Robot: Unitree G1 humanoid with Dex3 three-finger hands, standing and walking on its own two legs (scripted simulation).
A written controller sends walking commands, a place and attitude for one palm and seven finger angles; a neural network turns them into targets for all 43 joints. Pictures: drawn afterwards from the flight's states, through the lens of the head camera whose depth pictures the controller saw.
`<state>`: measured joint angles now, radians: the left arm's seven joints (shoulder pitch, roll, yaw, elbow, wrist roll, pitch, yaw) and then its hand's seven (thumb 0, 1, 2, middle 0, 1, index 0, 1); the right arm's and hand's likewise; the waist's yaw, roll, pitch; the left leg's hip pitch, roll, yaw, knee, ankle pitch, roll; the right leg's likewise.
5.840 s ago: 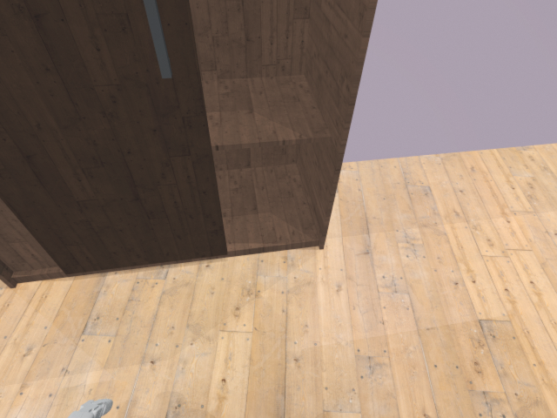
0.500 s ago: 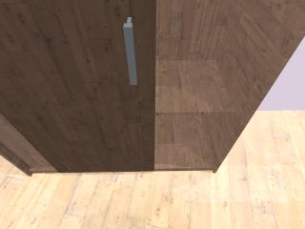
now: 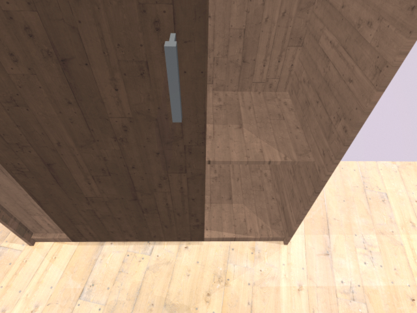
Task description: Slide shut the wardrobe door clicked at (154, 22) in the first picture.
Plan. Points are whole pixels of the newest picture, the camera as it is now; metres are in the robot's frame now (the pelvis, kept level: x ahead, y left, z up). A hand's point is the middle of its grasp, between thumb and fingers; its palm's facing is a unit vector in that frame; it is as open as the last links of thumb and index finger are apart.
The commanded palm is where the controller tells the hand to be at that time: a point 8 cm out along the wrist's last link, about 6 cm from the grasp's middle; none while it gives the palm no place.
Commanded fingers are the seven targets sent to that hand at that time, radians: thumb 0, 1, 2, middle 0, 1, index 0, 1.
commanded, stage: look again from close up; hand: left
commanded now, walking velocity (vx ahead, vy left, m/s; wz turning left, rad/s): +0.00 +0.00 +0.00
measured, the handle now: (175, 80) +0.53 +0.11 +0.18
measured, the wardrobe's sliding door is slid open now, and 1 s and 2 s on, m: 0.40 0.40 0.40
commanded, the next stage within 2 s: raise the hand with hooked fingers in 0.44 s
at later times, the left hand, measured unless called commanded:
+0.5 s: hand out of the picture +0.00 +0.15 -0.18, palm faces +0.03 -0.99 -0.17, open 7.4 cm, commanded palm none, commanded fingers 0.00 0.90 0.90 -0.20 -0.30 -0.20 -0.30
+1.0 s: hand (113, 306) +0.14 +0.18 -0.02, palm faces +0.12 -0.99 -0.01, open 8.8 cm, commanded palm +0.13 +0.23 +0.01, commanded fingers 0.00 0.34 0.66 -0.24 -0.66 -0.24 -0.66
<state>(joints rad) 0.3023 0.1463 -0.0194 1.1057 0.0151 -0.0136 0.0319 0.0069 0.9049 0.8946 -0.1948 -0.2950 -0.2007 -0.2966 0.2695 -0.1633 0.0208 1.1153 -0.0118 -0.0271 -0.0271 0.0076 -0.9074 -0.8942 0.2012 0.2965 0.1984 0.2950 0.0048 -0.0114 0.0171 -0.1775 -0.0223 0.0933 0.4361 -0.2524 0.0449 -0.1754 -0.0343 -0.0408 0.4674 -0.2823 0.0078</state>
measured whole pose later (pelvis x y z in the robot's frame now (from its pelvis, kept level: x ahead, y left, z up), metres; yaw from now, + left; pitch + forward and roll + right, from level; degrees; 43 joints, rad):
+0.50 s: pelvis +0.01 -0.01 +0.00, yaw +1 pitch +0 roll +0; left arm 0.31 0.14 -0.01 1.11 0.01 -0.01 0.03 0.01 0.91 0.89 -0.19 -0.29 -0.20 -0.30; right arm 0.28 -0.14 0.02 1.15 -0.01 -0.02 -0.03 0.01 -0.91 -0.89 0.20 0.30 0.20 0.30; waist 0.01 -0.02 0.02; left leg -0.16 -0.01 0.08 0.42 -0.26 0.03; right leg -0.15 -0.02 -0.06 0.44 -0.29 -0.01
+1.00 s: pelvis -0.03 -0.04 -0.05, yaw +2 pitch +7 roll +0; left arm 0.47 0.21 0.21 0.07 -0.28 -0.34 -0.30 0.01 0.56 0.75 -0.22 -0.51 -0.23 -0.52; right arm 0.15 -0.29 -0.06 0.51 0.01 -0.24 -0.02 0.01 -0.90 -0.89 0.20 0.30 0.20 0.30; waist 0.03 -0.03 -0.09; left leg -0.61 0.03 0.03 0.88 -0.40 -0.01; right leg -0.58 -0.01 -0.10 0.90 -0.45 -0.06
